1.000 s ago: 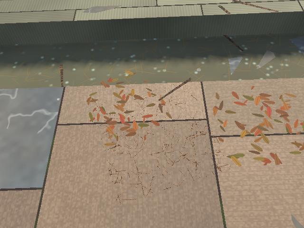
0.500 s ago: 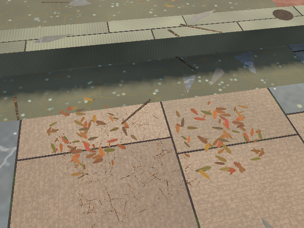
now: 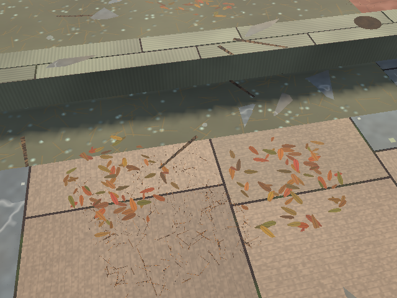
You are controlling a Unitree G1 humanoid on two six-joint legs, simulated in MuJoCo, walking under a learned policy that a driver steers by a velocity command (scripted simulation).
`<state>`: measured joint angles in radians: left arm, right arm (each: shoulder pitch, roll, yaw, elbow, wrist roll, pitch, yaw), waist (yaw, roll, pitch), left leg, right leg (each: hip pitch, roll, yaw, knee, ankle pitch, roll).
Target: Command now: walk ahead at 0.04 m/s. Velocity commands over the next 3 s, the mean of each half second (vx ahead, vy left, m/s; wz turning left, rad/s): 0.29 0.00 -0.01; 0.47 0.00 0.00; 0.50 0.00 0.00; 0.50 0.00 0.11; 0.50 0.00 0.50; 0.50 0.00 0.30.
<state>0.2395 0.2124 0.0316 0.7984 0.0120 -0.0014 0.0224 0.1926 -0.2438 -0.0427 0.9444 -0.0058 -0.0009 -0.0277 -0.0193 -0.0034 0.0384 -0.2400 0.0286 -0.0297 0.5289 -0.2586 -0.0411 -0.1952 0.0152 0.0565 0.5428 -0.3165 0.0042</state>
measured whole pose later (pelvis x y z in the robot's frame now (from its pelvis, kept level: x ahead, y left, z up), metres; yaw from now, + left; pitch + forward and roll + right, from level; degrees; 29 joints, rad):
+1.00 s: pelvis +0.41 -0.03 +0.01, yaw +0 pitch +0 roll -2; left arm 0.34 0.25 0.05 0.95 0.00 -0.10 -0.02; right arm 0.13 -0.29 -0.06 0.86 0.01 -0.08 -0.01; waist 0.05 0.04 0.02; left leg -0.69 0.15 -0.05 0.87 -0.06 0.00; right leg -0.07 0.09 -0.05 0.22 -0.16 -0.08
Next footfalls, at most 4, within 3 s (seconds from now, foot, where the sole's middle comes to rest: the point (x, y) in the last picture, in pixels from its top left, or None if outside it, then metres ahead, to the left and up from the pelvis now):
0.68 right None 0.42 -0.11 -0.77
1.24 left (169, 238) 0.74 0.13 -0.77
1.78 right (227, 172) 1.04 -0.11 -0.77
2.32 left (174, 134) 1.27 0.12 -0.77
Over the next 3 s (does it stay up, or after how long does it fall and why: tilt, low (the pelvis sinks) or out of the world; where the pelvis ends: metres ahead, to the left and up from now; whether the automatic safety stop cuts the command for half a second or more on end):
stays up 1.54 0.10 0.00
